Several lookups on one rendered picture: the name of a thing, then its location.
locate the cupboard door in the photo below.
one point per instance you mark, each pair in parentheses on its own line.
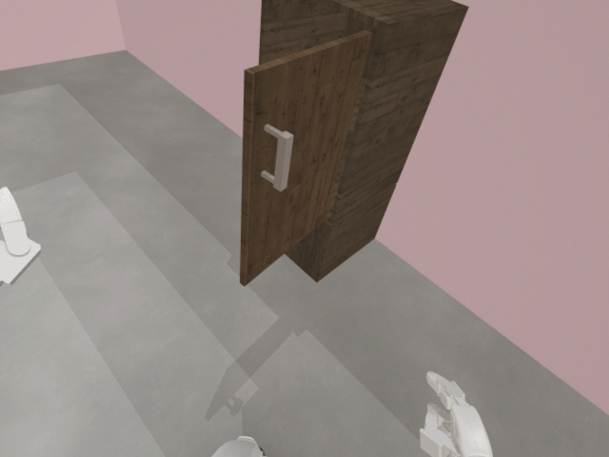
(310,94)

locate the robot left hand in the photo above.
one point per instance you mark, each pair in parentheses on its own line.
(18,253)

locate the robot right hand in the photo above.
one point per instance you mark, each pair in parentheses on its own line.
(462,432)

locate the robot left shin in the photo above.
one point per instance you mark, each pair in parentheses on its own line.
(244,438)

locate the handle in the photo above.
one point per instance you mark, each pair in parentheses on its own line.
(284,148)

